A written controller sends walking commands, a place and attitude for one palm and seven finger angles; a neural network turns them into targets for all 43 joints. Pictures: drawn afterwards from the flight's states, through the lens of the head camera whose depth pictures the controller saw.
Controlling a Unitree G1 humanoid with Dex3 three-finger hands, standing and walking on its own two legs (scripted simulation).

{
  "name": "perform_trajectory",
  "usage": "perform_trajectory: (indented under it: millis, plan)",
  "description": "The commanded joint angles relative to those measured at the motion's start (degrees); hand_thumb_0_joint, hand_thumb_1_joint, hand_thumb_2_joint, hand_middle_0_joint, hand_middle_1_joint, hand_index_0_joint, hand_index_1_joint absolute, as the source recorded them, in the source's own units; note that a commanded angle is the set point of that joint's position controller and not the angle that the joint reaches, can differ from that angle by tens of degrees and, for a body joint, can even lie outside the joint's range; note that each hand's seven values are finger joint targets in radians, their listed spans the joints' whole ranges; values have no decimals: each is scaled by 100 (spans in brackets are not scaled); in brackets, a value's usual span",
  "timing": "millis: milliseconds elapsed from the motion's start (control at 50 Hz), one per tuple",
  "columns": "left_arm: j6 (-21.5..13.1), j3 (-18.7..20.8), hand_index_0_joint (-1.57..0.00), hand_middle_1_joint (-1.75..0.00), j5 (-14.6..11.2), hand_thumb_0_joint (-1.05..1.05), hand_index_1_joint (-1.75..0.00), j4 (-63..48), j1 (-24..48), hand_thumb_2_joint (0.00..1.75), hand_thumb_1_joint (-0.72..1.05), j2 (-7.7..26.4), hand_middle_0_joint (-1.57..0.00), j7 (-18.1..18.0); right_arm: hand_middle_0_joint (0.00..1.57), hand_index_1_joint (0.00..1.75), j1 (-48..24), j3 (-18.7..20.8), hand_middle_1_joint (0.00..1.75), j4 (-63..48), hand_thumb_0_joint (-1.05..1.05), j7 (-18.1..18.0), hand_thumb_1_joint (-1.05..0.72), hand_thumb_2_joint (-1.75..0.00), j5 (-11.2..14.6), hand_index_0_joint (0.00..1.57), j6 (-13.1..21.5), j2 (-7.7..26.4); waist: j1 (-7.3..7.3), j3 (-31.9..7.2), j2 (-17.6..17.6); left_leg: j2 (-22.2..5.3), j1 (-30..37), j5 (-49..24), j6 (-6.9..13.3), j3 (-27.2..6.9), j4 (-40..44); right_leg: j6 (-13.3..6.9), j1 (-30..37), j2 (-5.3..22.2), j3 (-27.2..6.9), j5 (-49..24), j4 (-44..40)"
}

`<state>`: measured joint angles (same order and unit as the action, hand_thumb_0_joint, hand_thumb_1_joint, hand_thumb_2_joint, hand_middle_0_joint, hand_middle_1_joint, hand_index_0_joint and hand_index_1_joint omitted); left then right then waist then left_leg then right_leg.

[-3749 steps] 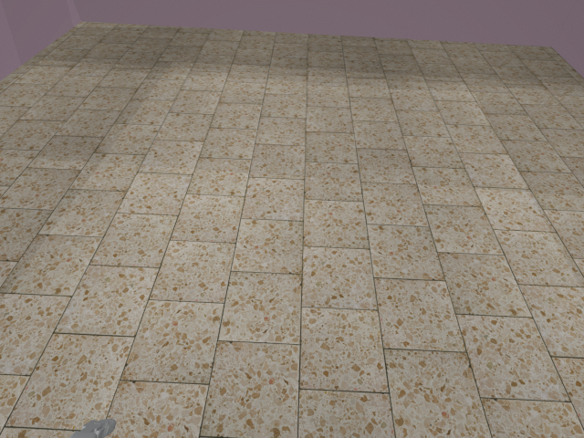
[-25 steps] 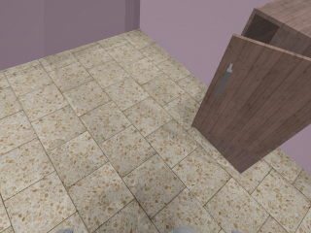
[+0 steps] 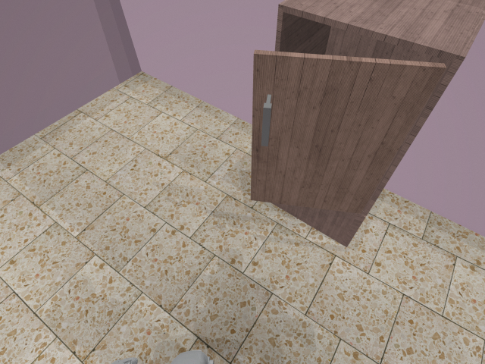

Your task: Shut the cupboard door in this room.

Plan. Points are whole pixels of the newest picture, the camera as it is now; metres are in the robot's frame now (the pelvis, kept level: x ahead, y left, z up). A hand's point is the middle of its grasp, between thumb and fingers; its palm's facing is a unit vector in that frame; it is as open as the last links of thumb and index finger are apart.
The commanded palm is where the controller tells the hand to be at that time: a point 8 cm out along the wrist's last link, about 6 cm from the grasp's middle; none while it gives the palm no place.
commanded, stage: turn to face it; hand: left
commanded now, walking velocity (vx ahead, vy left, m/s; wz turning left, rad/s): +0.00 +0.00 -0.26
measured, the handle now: (266, 121) +0.69 -0.04 -0.05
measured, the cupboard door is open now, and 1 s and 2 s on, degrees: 28 28 28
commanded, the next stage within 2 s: take the last steps up to it in 0.08 s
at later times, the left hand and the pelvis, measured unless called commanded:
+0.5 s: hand out of the picture +0.14 +0.19 -0.16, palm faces -0.20 -0.96 -0.18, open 7.4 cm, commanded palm none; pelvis +0.04 +0.00 +0.01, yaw -11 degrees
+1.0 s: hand (213, 347) +0.18 +0.07 -0.20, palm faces -0.16 -0.98 -0.14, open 7.3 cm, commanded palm none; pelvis +0.16 -0.10 -0.01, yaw -11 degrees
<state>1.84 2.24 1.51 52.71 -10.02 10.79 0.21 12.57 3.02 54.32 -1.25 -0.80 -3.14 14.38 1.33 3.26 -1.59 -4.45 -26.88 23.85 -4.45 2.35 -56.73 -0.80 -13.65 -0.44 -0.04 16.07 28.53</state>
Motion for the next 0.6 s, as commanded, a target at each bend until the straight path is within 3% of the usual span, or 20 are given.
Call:
perform_trajectory:
  millis: [0,20,60,80,100,120,140,160,200,240,280,300,380,400,480,500,540,560,580]
  plan:
    - [-98,358,-20,-30,17,0,-30,-263,-158,90,90,1247,-20,-100,20,30,28,18,30,-382,0,-8,-90,-90,24,20,195,258,-172,-536,1042,142,234,-19,46,22,1164,-1064,534,1358,-1322,-2599,-720]
    - [-87,373,-20,-30,6,0,-30,-256,-150,90,90,1256,-20,-100,20,30,120,17,30,-360,0,-25,-90,-90,24,20,205,240,-138,-522,1041,203,475,-188,63,52,1528,-1014,403,1306,-1365,-2527,-658]
    - [-47,365,-20,-30,-42,0,-30,-245,45,90,90,1162,-20,-105,20,30,544,5,30,-203,0,-58,-90,-90,21,20,253,253,100,-492,1013,251,1400,-1128,113,65,2692,-695,-141,1085,-1318,-1894,-369]
    - [-24,321,-20,-30,-75,0,-30,-262,-26,90,90,947,-20,-103,20,30,701,16,30,-138,0,-67,-90,-90,9,20,329,427,116,-571,418,-50,2047,-1620,216,-212,3406,-432,-546,762,-1117,-1417,51]
    - [7,260,-20,-30,-102,0,-30,-264,-317,90,90,617,-20,-67,20,30,746,85,30,-148,0,-71,-90,-90,-49,20,368,827,23,-678,-984,-1075,2314,-2347,631,-1377,3598,-94,-1042,58,-555,116,814]
    - [16,243,-20,-30,-112,0,-30,-329,-354,90,90,535,-20,-58,20,30,780,119,30,-240,0,-101,-90,-90,-100,20,339,1095,54,-569,-1458,-1906,1945,-2505,1218,-2043,3956,63,-1153,-158,-97,1636,1729]
    - [91,269,-20,-30,-40,0,-30,-314,-85,90,90,661,-20,-71,20,30,746,115,30,-190,0,-155,-90,-90,-124,20,354,1034,144,-359,-1566,-1935,1600,-2423,1286,-2159,4200,122,-1270,-104,-321,1840,2649]
    - [98,302,-20,-30,-30,0,-30,-252,-48,90,90,694,-20,-45,20,30,579,49,30,-208,0,-184,-90,-90,-126,20,353,889,31,-181,-1286,-1734,1347,-2469,1269,-1942,4183,128,-1315,25,-482,1562,3096]
    - [64,316,-20,-30,-28,0,-30,-91,-244,90,90,609,-20,54,20,30,347,-27,30,-275,0,-190,-90,-90,-130,20,394,651,-123,-320,-774,-1464,1759,-2402,1194,-1323,4103,196,-1534,114,-295,1065,3354]
    - [71,298,-20,-30,-7,0,-30,-59,-154,90,90,574,-20,113,20,30,601,3,30,-181,0,-187,-90,-90,-130,20,431,682,-7,-383,-637,-1418,2081,-2041,1113,-1022,4208,229,-1717,133,-205,805,3432]
    - [70,280,-20,-30,2,0,-30,-74,-69,90,90,537,-20,169,20,30,770,51,30,-72,0,-170,-90,-90,-125,20,455,689,70,-348,-644,-1510,2241,-1405,1162,-952,4339,239,-1895,218,-116,651,3261]
    - [52,272,-20,-30,17,0,-30,-107,77,90,90,544,-20,200,20,30,920,63,30,-19,0,-165,-90,-90,-119,20,477,642,145,-240,-479,-1530,2280,-1304,1174,-984,4403,221,-1958,242,-76,595,3128]
    - [43,239,-20,-30,30,0,-30,-209,388,90,90,459,-20,285,20,30,1121,163,30,184,0,-136,-90,-90,-146,20,506,773,246,-109,-587,-1701,2442,-843,1208,-745,4554,216,-2033,402,56,474,2290]
    - [14,223,-20,-30,33,0,-30,-237,549,90,90,468,-20,303,20,30,1222,161,30,246,0,-125,-90,-90,-149,20,512,751,316,-74,-555,-1662,2399,-899,1201,-731,4524,190,-1889,385,114,511,1974]
    - [-6,219,-20,-30,21,0,-30,-151,431,90,90,448,-20,348,20,30,932,233,30,295,0,-72,-90,-90,-167,20,485,960,190,-65,-903,-1650,1830,-364,1102,-413,4438,112,-1013,275,400,464,1018]
    - [-24,226,-20,-30,27,0,-30,-127,404,90,90,476,-20,348,20,30,923,234,30,324,0,-57,-90,-90,-162,20,480,924,160,-33,-826,-1593,1632,-362,1070,-393,4332,78,-694,203,474,421,715]
    - [-66,274,-20,-30,25,0,-30,130,-252,90,90,585,-20,328,20,30,731,214,30,357,0,-38,-90,-90,-139,20,462,905,-194,-214,-594,-1316,1088,-223,825,-71,3701,14,513,3,636,-207,-181]
    - [-120,335,-20,-30,30,0,-30,308,-741,90,90,813,-20,282,20,30,665,190,30,331,0,-5,-90,-90,-107,20,466,783,-441,-285,2,-949,408,20,620,312,2985,-128,1416,183,362,-25,-649]
    - [-198,431,-20,-30,54,0,-30,499,-1303,90,90,1347,-20,189,20,30,532,91,30,189,0,37,-90,-90,-35,20,474,371,-709,-432,1358,-199,-757,734,332,990,1553,-641,2281,1364,-1244,1072,-1280]
